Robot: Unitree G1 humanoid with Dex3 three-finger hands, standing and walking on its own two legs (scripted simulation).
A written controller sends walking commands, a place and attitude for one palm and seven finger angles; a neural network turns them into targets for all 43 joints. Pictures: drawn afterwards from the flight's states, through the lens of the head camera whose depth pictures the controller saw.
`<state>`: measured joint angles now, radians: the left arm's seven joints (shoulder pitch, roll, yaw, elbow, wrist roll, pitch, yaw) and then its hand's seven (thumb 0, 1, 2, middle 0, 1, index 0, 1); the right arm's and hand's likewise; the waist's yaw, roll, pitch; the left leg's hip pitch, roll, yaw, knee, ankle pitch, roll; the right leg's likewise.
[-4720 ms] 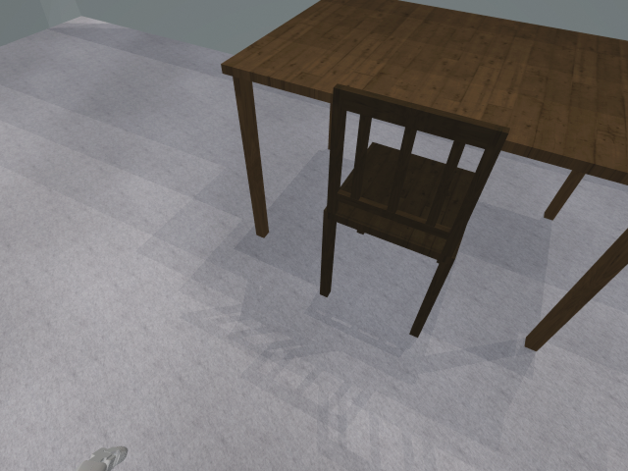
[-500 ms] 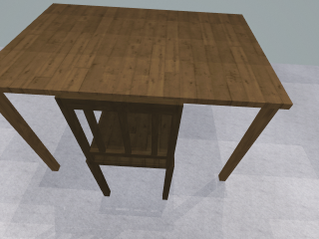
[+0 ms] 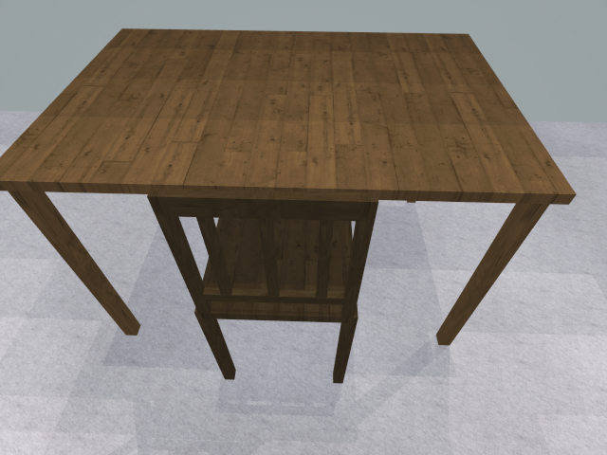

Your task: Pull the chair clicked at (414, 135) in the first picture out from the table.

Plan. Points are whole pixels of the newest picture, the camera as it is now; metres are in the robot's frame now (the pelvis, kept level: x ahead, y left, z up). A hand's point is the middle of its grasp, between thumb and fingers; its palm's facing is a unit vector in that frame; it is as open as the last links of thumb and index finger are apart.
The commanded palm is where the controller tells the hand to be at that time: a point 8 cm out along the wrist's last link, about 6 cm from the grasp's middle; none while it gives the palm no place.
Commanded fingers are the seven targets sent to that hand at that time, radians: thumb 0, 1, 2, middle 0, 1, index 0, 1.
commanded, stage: come to a stop and stand still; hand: left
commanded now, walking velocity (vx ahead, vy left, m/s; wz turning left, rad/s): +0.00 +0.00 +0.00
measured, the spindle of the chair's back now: (270, 258) +0.48 +0.10 -0.11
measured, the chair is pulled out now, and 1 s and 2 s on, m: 0.00 0.00 0.00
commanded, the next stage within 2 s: look again from close up in 0.98 s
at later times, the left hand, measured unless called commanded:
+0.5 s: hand out of the picture +0.03 +0.16 -0.17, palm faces +0.00 -0.98 -0.20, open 7.3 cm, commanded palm none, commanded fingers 0.00 0.90 0.90 -0.20 -0.30 -0.20 -0.30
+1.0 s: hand out of the picture +0.03 +0.14 -0.17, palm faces +0.01 -0.98 -0.18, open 7.3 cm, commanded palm none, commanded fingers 0.00 0.90 0.90 -0.20 -0.30 -0.20 -0.30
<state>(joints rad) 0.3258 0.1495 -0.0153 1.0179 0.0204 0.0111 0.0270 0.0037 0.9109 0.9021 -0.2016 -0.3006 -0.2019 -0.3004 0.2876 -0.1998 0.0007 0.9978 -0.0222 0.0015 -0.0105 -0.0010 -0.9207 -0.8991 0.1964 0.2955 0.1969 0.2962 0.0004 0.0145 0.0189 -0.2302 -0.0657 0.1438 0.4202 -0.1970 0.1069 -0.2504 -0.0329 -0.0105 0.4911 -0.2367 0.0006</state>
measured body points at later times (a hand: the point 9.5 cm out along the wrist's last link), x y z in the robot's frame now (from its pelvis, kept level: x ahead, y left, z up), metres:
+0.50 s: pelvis +0.03 -0.01 +0.00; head +0.04 -0.01 +0.45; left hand +0.03 +0.21 -0.15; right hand +0.03 -0.22 -0.16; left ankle +0.03 +0.05 -0.74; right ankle +0.02 -0.13 -0.74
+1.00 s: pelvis +0.05 -0.02 +0.01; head +0.06 -0.02 +0.46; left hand +0.03 +0.19 -0.15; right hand +0.04 -0.24 -0.16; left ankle +0.03 +0.05 -0.74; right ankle +0.02 -0.13 -0.74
